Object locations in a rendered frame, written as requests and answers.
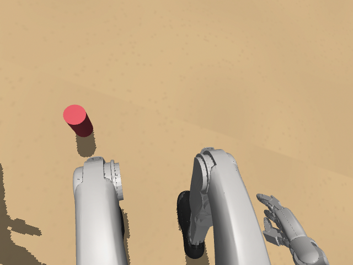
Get right robot foot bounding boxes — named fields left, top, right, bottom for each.
left=177, top=190, right=205, bottom=259

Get right robot arm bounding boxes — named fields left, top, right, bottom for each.
left=289, top=236, right=330, bottom=265

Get can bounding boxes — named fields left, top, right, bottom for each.
left=63, top=105, right=93, bottom=137

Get right robot hand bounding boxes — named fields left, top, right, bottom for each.
left=256, top=194, right=307, bottom=248

